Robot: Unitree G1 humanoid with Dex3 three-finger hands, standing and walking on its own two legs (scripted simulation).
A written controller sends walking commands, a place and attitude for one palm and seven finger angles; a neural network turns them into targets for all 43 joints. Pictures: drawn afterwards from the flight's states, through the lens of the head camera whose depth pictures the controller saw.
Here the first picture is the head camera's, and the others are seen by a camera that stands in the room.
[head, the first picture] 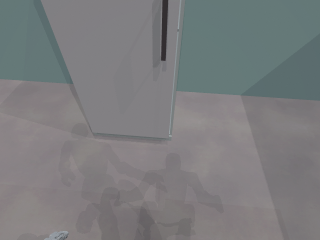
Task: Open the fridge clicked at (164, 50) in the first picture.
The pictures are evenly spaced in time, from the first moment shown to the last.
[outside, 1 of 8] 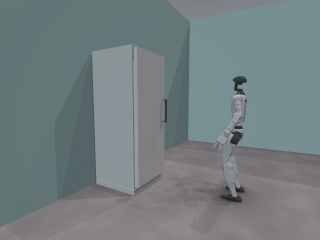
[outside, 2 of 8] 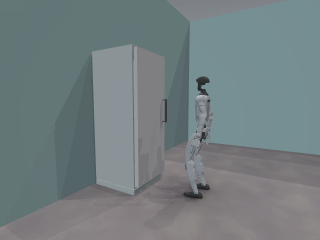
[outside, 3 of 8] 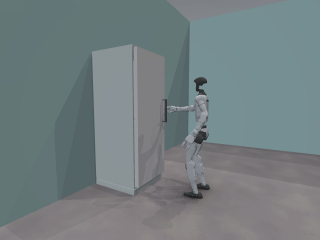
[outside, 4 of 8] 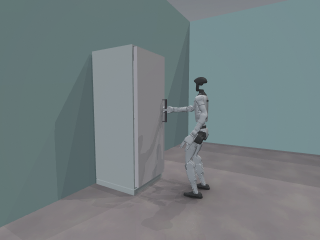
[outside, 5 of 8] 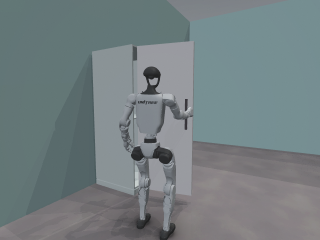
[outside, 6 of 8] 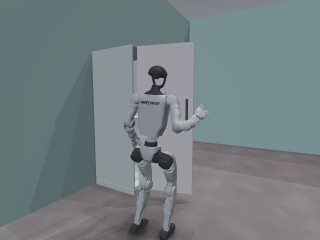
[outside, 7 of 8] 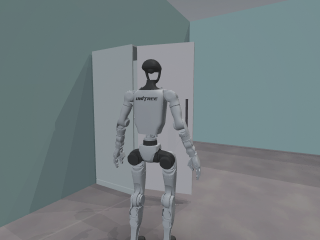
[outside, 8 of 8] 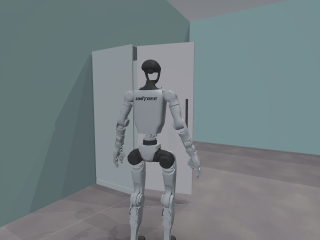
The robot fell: no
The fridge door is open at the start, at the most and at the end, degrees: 0 84 75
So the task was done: yes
